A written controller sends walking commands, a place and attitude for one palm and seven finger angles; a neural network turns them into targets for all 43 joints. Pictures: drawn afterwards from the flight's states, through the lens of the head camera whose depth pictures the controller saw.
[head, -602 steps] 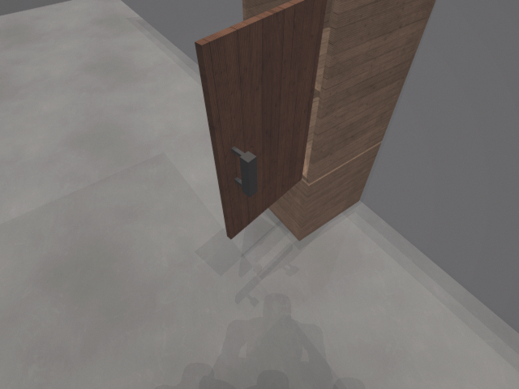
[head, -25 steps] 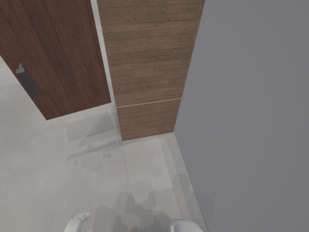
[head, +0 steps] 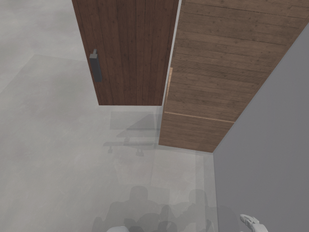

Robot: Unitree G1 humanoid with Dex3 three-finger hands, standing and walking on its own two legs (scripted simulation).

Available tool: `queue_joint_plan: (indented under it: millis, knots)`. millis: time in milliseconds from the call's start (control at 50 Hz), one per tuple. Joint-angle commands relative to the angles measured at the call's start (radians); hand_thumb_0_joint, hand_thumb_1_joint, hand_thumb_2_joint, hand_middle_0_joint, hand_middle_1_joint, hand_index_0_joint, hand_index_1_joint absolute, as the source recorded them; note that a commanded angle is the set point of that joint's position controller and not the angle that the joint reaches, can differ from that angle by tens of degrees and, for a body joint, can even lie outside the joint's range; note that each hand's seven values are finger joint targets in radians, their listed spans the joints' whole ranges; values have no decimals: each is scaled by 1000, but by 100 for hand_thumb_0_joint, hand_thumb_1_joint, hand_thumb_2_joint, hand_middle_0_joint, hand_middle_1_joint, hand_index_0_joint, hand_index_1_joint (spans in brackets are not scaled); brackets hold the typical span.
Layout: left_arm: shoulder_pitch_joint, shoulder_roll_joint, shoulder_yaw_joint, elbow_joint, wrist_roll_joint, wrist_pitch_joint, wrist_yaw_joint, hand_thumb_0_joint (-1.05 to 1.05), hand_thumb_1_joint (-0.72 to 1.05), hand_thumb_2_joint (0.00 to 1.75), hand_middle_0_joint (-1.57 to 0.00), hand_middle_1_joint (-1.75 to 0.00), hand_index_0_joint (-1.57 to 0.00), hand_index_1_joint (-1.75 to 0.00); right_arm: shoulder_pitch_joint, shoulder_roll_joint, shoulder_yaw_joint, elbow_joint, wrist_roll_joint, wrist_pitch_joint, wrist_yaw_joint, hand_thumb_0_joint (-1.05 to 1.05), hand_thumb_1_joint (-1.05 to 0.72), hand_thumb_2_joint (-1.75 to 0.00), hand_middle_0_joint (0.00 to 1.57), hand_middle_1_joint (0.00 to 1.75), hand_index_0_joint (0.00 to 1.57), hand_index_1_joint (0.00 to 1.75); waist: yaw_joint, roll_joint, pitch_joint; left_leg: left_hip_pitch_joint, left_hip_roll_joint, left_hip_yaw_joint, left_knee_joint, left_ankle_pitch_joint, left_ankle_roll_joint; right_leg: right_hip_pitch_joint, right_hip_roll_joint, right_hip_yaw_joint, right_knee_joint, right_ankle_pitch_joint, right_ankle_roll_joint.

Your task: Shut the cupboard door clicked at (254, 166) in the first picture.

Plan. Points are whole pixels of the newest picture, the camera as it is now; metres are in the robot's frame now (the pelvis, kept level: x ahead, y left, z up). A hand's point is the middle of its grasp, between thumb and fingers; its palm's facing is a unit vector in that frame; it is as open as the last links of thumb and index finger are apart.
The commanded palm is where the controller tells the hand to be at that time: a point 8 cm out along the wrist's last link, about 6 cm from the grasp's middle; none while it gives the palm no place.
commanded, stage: turn to face it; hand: left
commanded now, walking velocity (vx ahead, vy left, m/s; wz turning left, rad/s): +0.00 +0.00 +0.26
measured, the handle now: (96, 65) +0.70 +0.29 -0.04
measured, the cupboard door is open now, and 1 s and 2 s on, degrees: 100 100 100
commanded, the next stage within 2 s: take the last steps up to it in 0.28 s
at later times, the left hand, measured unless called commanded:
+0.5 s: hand out of the picture +0.06 +0.17 -0.15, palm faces +0.10 -0.96 -0.26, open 7.4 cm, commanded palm none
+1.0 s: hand out of the picture -0.02 +0.14 -0.16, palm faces +0.26 -0.96 -0.14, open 7.4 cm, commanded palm none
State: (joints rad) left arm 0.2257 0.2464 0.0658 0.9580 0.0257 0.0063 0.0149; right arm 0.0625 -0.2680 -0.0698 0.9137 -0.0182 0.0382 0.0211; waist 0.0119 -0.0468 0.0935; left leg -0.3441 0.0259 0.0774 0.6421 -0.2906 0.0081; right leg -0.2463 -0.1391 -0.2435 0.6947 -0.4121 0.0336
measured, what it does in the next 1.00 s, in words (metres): walks ahead: right foot, then left foot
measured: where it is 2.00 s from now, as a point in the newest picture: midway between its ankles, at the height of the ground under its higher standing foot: outside the picture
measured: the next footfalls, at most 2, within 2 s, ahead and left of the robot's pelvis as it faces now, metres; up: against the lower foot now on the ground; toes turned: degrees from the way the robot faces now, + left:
right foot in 0.48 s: +0.03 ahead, -0.13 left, +0.00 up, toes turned +3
left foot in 0.94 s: +0.16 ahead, +0.13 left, +0.00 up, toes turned +17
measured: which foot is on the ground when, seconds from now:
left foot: down 0.00-0.48, up 0.50-0.92, down 0.94-1.00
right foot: up 0.00-0.46, down 0.48-0.96, up 0.98-1.00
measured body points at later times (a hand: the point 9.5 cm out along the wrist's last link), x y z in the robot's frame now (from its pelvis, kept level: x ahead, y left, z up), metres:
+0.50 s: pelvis +0.00 -0.03 +0.01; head +0.04 -0.05 +0.46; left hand +0.06 +0.22 -0.13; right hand +0.07 -0.27 -0.15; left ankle +0.02 +0.10 -0.71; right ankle -0.01 -0.13 -0.73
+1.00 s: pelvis +0.11 +0.01 +0.00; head +0.14 +0.02 +0.45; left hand -0.03 +0.19 -0.15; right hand +0.23 -0.19 -0.14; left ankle +0.12 +0.12 -0.72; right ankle +0.00 -0.13 -0.69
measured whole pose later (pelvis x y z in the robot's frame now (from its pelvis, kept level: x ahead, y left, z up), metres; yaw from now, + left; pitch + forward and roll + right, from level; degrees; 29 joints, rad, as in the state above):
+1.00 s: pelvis +0.11 +0.01 +0.00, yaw +9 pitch -1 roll +1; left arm 0.45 0.12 0.02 1.19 0.02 -0.03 0.00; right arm 0.14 -0.15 -0.04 1.03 -0.02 -0.05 0.00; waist 0.04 -0.03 0.07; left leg -0.31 0.02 0.14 0.59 -0.24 0.04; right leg -0.16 -0.09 -0.07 0.83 -0.50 0.00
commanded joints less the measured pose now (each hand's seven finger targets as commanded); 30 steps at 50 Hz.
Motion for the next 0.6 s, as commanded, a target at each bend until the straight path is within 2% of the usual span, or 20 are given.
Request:
queue_joint_plan:
  millis: [0, 20, 40, 80, 120, 160, 200, 260, 340, 360, 380, 400, 420, 440, 460, 480, 500, 520, 560, 580]
  knots:
    - [-60, 84, 6, -122, -13, 13, 9, 0, 90, 90, -20, -30, -20, -30, 192, -239, -34, -16, -11, -13, -29, 0, -90, -90, 20, 30, 20, 30, -82, 198, -190, 234, 410, -402, -275, 630, 235, -252, 18, 239, 438, -233, 8]
    - [-66, 74, 9, -97, -7, 20, 10, 0, 90, 90, -20, -30, -20, -30, 139, -194, -26, -32, -10, -19, -40, 0, -90, -90, 20, 30, 20, 30, -62, 225, -160, 218, 330, -385, -302, 558, 197, -295, 24, 249, 465, -154, 16]
    - [-53, 83, 12, -74, -4, 23, 6, 0, 90, 90, -20, -30, -20, -30, 101, -170, -17, -42, -9, -22, -48, 0, -90, -90, 20, 30, 20, 30, -41, 250, -137, 203, 289, -335, -298, 535, 171, -312, 25, 265, 492, -92, 24]
    - [-10, 92, 12, -46, -5, 27, 2, 0, 90, 90, -20, -30, -20, -30, 80, -143, -3, -46, -2, -29, -52, 0, -90, -90, 20, 30, 20, 30, -21, 201, -142, 227, 240, -254, -294, 577, 147, -308, 35, 274, 508, -12, 32]
    - [18, 85, 8, -31, -8, 25, 1, 0, 90, 90, -20, -30, -20, -30, 90, -135, 3, -40, 2, -38, -54, 0, -90, -90, 20, 30, 20, 30, -10, 155, -177, 266, 229, -222, -284, 637, 150, -295, 41, 265, 484, 13, 38]
    - [15, 76, 6, -32, -10, 23, 2, 0, 90, 90, -20, -30, -20, -30, 112, -134, 3, -32, 2, -44, -54, 0, -90, -90, 20, 30, 20, 30, -11, 120, -191, 292, 229, -233, -281, 678, 156, -283, 47, 257, 442, 20, 42]
    - [9, 67, 3, -37, -11, 24, 4, 0, 90, 90, -20, -30, -20, -30, 128, -131, 2, -21, 3, -41, -52, 0, -90, -90, 20, 30, 20, 30, -16, 122, -190, 305, 232, -242, -285, 641, 164, -278, 52, 249, 394, 12, 43]
    - [-24, 54, -1, -52, -13, 22, 5, 0, 90, 90, -20, -30, -20, -30, 146, -128, 0, -6, -2, -37, -50, 0, -90, -90, 20, 30, 20, 30, -27, 162, -170, 280, 234, -267, -290, 594, 173, -242, 64, 241, 285, -25, 37]
    - [-35, 37, -5, -61, -14, 21, 7, 0, 90, 90, -20, -30, -20, -30, 142, -119, -10, 3, -8, -22, -45, 0, -90, -90, 20, 30, 20, 30, -32, 202, -135, 176, 216, -303, -297, 415, 166, -124, 95, 213, 99, -60, 17]
    - [-5, 33, -5, -52, -16, 20, 7, 0, 90, 90, -20, -30, -20, -30, 127, -121, -10, 5, -8, -21, -44, 0, -90, -90, 20, 30, 20, 30, -19, 215, -149, 152, 214, -302, -293, 381, 161, -72, 104, 210, 43, -41, 10]
    - [26, 24, -4, -38, -16, 15, 6, 0, 90, 90, -20, -30, -20, -30, 121, -113, -11, 5, -7, -19, -44, 0, -90, -90, 20, 30, 20, 30, -9, 191, -153, 120, 196, -302, -286, 288, 150, -10, 117, 200, -22, 6, 6]
    - [67, 22, -3, -20, -15, 9, 4, 0, 90, 90, -20, -30, -20, -30, 112, -107, -10, 8, -4, -19, -43, 0, -90, -90, 20, 30, 20, 30, 11, 172, -165, 67, 169, -293, -272, 140, 128, 82, 124, 189, -126, 67, 2]
    - [116, 41, 1, -2, -10, -2, 3, 0, 90, 90, -20, -30, -20, -30, 105, -87, -8, 9, 3, -19, -40, 0, -90, -90, 20, 30, 20, 30, 35, 105, -169, -33, 116, -263, -219, -38, 88, 215, 106, 206, -273, 109, -4]
    - [170, 112, 16, 12, 5, -16, 7, 0, 90, 90, -20, -30, -20, -30, 105, -23, 1, 1, 12, -20, -32, 0, -90, -90, 20, 30, 20, 30, 64, -104, -160, -214, -13, -145, -15, -210, 22, 341, -70, 428, -441, -54, -57]
    - [176, 185, 27, 0, 7, -18, 10, 0, 90, 90, -20, -30, -20, -30, 51, -12, 4, -38, 3, -19, -24, 0, -90, -90, 20, 30, 20, 30, 88, -282, -60, -328, -72, -69, 215, -323, -24, 236, -300, 708, -561, -168, -168]
    - [144, 162, 14, -14, -1, -23, 11, 0, 90, 90, -20, -30, -20, -30, 28, -63, -10, -37, -9, -18, -14, 0, -90, -90, 20, 30, 20, 30, 71, -143, 6, -333, -26, -123, 358, -266, -18, 118, -315, 681, -588, -214, -215]
    - [80, 100, 8, -14, -1, -35, 11, 0, 90, 90, -20, -30, -20, -30, 52, -53, -18, -9, -14, -18, -9, 0, -90, -90, 20, 30, 20, 30, 24, -111, 45, -344, -1, -137, 415, -153, -16, 109, -236, 585, -571, -120, -195]
    - [69, 74, 1, -7, -6, -47, 8, 0, 90, 90, -20, -30, -20, -30, 79, -42, -19, 19, -16, -17, -7, 0, -90, -90, 20, 30, 20, 30, 8, -139, 43, -332, 10, -127, 444, -86, -26, 122, -184, 531, -549, -16, -171]
    - [78, 28, -10, 6, -11, -66, 6, 0, 90, 90, -20, -30, -20, -30, 125, -21, -17, 50, -14, -19, 2, 0, -90, -90, 20, 30, 20, 30, -8, -117, 40, -308, 32, -114, 446, 16, -36, 130, -144, 379, -546, 96, -143]
    - [95, 26, -12, 15, -11, -74, 4, 0, 90, 90, -20, -30, -20, -30, 131, -11, -15, 57, -11, -19, 4, 0, -90, -90, 20, 30, 20, 30, -10, -93, 24, -289, 34, -104, 423, 44, -43, 134, -133, 352, -548, 129, -140]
